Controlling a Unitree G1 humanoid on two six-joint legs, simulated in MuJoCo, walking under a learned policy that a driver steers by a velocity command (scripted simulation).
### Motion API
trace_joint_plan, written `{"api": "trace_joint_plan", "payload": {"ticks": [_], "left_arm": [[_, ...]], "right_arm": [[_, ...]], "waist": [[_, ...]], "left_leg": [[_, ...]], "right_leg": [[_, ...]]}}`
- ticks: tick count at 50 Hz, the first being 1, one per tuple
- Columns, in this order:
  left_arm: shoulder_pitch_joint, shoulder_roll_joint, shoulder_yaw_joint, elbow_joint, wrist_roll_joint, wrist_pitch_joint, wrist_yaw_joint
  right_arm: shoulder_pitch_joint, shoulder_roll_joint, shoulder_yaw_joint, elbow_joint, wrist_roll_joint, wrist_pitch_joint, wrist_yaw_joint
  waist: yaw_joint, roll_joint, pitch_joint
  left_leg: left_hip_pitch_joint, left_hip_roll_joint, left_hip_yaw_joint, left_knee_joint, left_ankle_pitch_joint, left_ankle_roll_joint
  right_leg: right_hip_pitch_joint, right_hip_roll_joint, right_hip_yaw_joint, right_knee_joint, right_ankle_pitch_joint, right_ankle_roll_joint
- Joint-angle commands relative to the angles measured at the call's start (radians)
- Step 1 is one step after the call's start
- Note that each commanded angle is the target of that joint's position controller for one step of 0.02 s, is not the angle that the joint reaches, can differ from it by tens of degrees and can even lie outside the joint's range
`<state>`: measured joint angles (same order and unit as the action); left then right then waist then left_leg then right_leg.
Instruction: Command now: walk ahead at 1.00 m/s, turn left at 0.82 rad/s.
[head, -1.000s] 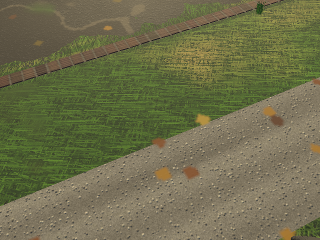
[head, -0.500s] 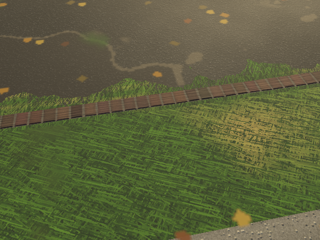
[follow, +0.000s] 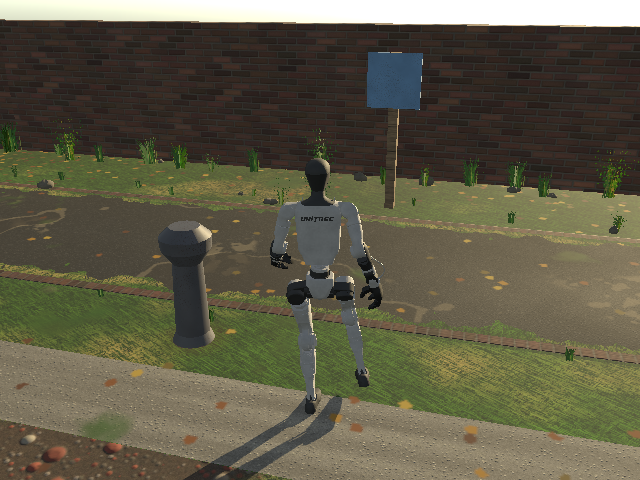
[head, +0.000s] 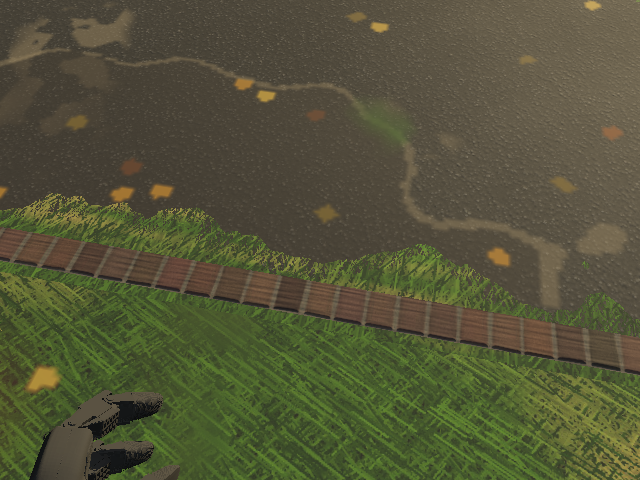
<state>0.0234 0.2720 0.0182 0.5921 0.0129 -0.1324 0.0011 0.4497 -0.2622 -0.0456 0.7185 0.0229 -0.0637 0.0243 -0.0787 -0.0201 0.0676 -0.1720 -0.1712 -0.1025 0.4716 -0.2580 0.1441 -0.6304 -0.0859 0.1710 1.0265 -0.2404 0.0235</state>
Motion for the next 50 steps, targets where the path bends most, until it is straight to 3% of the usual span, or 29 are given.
{"api": "trace_joint_plan", "payload": {"ticks": [1, 3, 7, 9, 10, 11, 12, 13, 14, 15, 16, 18, 21, 25, 29, 31, 33, 34, 35, 36, 37, 38, 39, 40, 41, 42, 44, 47, 50], "left_arm": [[-0.076, 0.053, 0.02, -0.069, 0.012, 0.0, -0.006], [-0.131, 0.037, 0.017, -0.086, 0.002, -0.008, -0.02], [-0.167, 0.104, 0.047, -0.106, -0.033, -0.016, -0.028], [-0.061, 0.143, 0.07, -0.088, -0.038, -0.018, -0.026], [0.083, 0.18, 0.093, -0.059, -0.048, -0.016, -0.016], [0.309, 0.206, 0.103, -0.021, -0.051, -0.004, -0.005], [0.46, 0.273, 0.112, 0.016, -0.015, -0.002, -0.004], [0.506, 0.245, 0.105, 0.061, -0.01, -0.008, -0.033], [0.438, 0.151, 0.084, 0.049, -0.022, -0.001, -0.032], [0.399, 0.124, 0.077, 0.058, -0.012, 0.011, -0.025], [0.384, 0.128, 0.075, 0.073, 0.001, 0.013, -0.029], [0.329, 0.071, 0.052, 0.091, 0.009, 0.003, -0.039], [0.348, 0.058, 0.04, 0.117, -0.028, 0.002, -0.044], [0.405, 0.107, 0.053, 0.138, -0.033, 0.004, -0.009], [0.504, 0.116, 0.051, 0.179, -0.057, 0.022, 0.003], [0.533, 0.105, 0.048, 0.204, -0.058, 0.04, 0.01], [0.534, 0.133, 0.055, 0.216, -0.045, 0.06, 0.013], [0.495, 0.16, 0.059, 0.204, -0.028, 0.069, 0.01], [0.432, 0.131, 0.048, 0.154, -0.001, 0.069, 0.009], [0.613, -0.063, -0.006, 0.12, -0.032, 0.044, 0.004], [0.555, 0.019, 0.003, 0.121, -0.085, 0.04, 0.012], [0.406, 0.084, 0.025, 0.099, -0.094, 0.042, 0.021], [0.318, 0.094, 0.029, 0.082, -0.073, 0.044, 0.021], [0.265, 0.083, 0.034, 0.066, -0.051, 0.05, 0.013], [0.273, 0.054, 0.036, 0.056, -0.051, 0.067, 0.002], [0.278, 0.022, 0.032, 0.047, -0.062, 0.087, -0.007], [0.259, -0.011, 0.024, 0.021, -0.065, 0.119, -0.014], [0.219, 0.02, 0.023, -0.008, -0.044, 0.121, -0.031], [0.108, 0.059, 0.028, -0.022, -0.037, 0.11, -0.058]], "right_arm": [[-0.115, -0.147, -0.04, -0.086, 0.008, -0.016, -0.037], [-0.065, -0.149, -0.042, -0.058, 0.007, -0.013, -0.039], [-0.01, -0.141, -0.045, -0.001, 0.017, -0.011, -0.043], [-0.029, -0.169, -0.053, 0.005, 0.0, 0.003, -0.045], [-0.05, -0.186, -0.059, 0.003, -0.019, 0.011, -0.036], [-0.11, -0.169, -0.044, -0.02, -0.044, 0.013, -0.026], [0.032, -0.038, -0.013, -0.032, -0.034, 0.004, -0.021], [0.118, -0.014, 0.013, -0.017, 0.028, -0.011, -0.02], [-0.015, -0.101, 0.002, -0.028, 0.045, -0.016, -0.022], [-0.159, -0.125, 0.001, -0.057, 0.033, -0.026, -0.018], [-0.258, -0.109, 0.005, -0.082, 0.01, -0.036, -0.016], [-0.251, -0.082, 0.002, -0.082, 0.002, -0.033, -0.009], [-0.271, -0.049, 0.013, -0.097, -0.013, -0.031, -0.008], [-0.466, -0.048, 0.025, -0.158, -0.033, -0.063, 0.006], [-0.606, -0.05, 0.021, -0.195, -0.017, -0.088, 0.029], [-0.614, -0.083, 0.003, -0.201, -0.005, -0.093, 0.027], [-0.503, -0.145, -0.03, -0.187, 0.001, -0.095, 0.013], [-0.348, -0.181, -0.051, -0.167, 0.007, -0.09, -0.001], [-0.078, -0.226, -0.066, -0.122, 0.0, -0.077, -0.022], [0.011, -0.326, -0.085, -0.083, -0.021, -0.068, -0.01], [0.019, -0.229, -0.069, -0.076, -0.018, -0.066, -0.004], [-0.035, -0.157, -0.054, -0.064, -0.013, -0.06, -0.015], [-0.08, -0.129, -0.045, -0.046, -0.02, -0.053, -0.021], [-0.121, -0.1, -0.038, -0.028, -0.037, -0.049, -0.02], [-0.165, -0.07, -0.03, -0.015, -0.055, -0.052, -0.022], [-0.203, -0.047, -0.028, -0.002, -0.051, -0.053, -0.019], [-0.267, -0.049, -0.031, 0.011, -0.025, -0.056, -0.015], [-0.331, -0.121, -0.048, 0.008, -0.026, -0.066, -0.025], [-0.284, -0.188, -0.062, 0.02, -0.022, -0.066, -0.031]], "waist": [[0.039, 0.031, 0.044], [-0.019, 0.063, 0.02], [-0.034, 0.116, 0.035], [0.034, 0.137, -0.013], [0.111, 0.168, -0.097], [0.24, 0.163, -0.244], [0.193, -0.135, -0.437], [0.165, -0.47, -0.497], [0.198, -0.302, -0.308], [0.205, -0.11, -0.182], [0.188, 0.029, -0.092], [0.104, -0.016, -0.057], [0.062, -0.026, 0.008], [0.114, -0.002, 0.07], [0.162, -0.025, 0.066], [0.149, -0.057, 0.05], [0.073, -0.11, -0.047], [-0.03, -0.141, -0.157], [-0.153, -0.103, -0.347], [-0.036, 0.327, -0.604], [-0.074, 0.377, -0.577], [-0.094, 0.293, -0.349], [-0.076, 0.15, -0.224], [-0.038, 0.088, -0.139], [0.016, 0.103, -0.091], [0.049, 0.127, -0.059], [0.094, 0.122, 0.012], [0.134, 0.081, 0.051], [0.093, -0.012, 0.074]], "left_leg": [[-0.22, 0.162, -0.21, -0.246, 0.101, 0.131], [-0.255, 0.176, -0.192, -0.259, 0.06, 0.097], [0.002, 0.265, -0.257, -0.193, 0.108, 0.073], [0.152, 0.305, -0.249, -0.101, 0.47, 0.061], [0.158, 0.3, -0.234, 0.067, 0.693, 0.041], [0.045, 0.267, -0.192, 0.328, 0.735, 0.01], [-0.281, 0.139, -0.132, 0.758, 0.3, -0.045], [-0.515, 0.07, -0.105, 0.963, -0.207, -0.07], [-0.626, 0.141, -0.085, 0.999, -0.155, -0.053], [-0.63, 0.172, -0.051, 0.975, -0.108, -0.048], [-0.607, 0.198, -0.035, 0.911, -0.084, -0.043], [-0.531, 0.26, -0.04, 0.787, -0.029, -0.04], [-0.556, 0.291, -0.007, 0.648, -0.021, -0.072], [-0.522, 0.26, 0.03, 0.315, 0.285, -0.148], [-0.281, 0.179, 0.055, 0.081, 0.455, -0.161], [-0.259, 0.169, 0.041, 0.015, 0.399, -0.153], [-0.115, 0.132, 0.072, 0.013, 0.253, -0.121], [0.095, 0.16, 0.069, 0.047, 0.209, -0.097], [0.468, 0.323, -0.079, 0.137, 0.073, -0.055], [0.843, 0.62, -0.632, 0.016, -0.285, 0.111], [0.794, 0.614, -0.81, -0.148, -0.532, 0.11], [0.65, 0.568, -0.62, -0.17, -0.444, 0.059], [0.489, 0.537, -0.456, -0.166, -0.236, 0.036], [0.326, 0.501, -0.333, -0.186, -0.083, 0.028], [0.203, 0.476, -0.243, -0.215, -0.019, 0.025], [0.13, 0.472, -0.171, -0.241, 0.016, 0.021], [0.023, 0.485, -0.05, -0.302, 0.088, 0.013], [-0.047, 0.439, 0.151, -0.356, 0.195, -0.011], [-0.006, 0.376, 0.307, -0.386, 0.264, -0.056]], "right_leg": [[0.116, 0.041, -0.115, -0.281, 0.267, 0.045], [0.241, 0.07, -0.154, -0.404, 0.452, 0.047], [0.175, 0.051, -0.107, -0.534, 0.416, 0.012], [0.196, 0.078, -0.142, -0.528, 0.276, -0.022], [0.35, 0.084, -0.161, -0.507, 0.225, -0.057], [0.631, 0.035, -0.137, -0.437, 0.164, -0.087], [1.031, -0.156, 0.253, -0.461, -0.164, -0.205], [1.138, -0.282, 0.742, -0.732, -0.573, -0.286], [1.026, -0.267, 0.706, -0.785, -0.647, -0.25], [0.881, -0.229, 0.535, -0.775, -0.474, -0.231], [0.737, -0.183, 0.411, -0.78, -0.299, -0.222], [0.594, -0.119, 0.273, -0.812, -0.169, -0.22], [0.49, -0.093, 0.243, -0.872, -0.092, -0.264], [0.411, -0.055, 0.128, -0.929, 0.085, -0.268], [0.387, -0.054, 0.097, -0.934, 0.128, -0.233], [0.508, -0.08, 0.115, -0.864, 0.23, -0.209], [0.583, -0.072, 0.105, -0.663, 0.606, -0.174], [0.514, -0.039, 0.074, -0.454, 0.696, -0.14], [0.282, 0.006, 0.064, -0.128, 0.52, -0.115], [-0.065, 0.121, -0.002, 0.262, -0.215, -0.074], [-0.191, 0.069, 0.016, 0.405, -0.23, -0.08], [-0.287, 0.032, -0.031, 0.434, -0.169, -0.082], [-0.276, -0.011, -0.056, 0.408, -0.112, -0.081], [-0.221, -0.039, -0.066, 0.358, -0.086, -0.081], [-0.161, -0.072, -0.055, 0.33, -0.069, -0.08], [-0.134, -0.096, -0.055, 0.309, -0.086, -0.078], [-0.149, -0.13, -0.062, 0.268, -0.096, -0.066], [-0.122, -0.13, -0.085, 0.119, 0.133, -0.052], [-0.004, -0.066, -0.202, -0.126, 0.343, -0.089]]}}
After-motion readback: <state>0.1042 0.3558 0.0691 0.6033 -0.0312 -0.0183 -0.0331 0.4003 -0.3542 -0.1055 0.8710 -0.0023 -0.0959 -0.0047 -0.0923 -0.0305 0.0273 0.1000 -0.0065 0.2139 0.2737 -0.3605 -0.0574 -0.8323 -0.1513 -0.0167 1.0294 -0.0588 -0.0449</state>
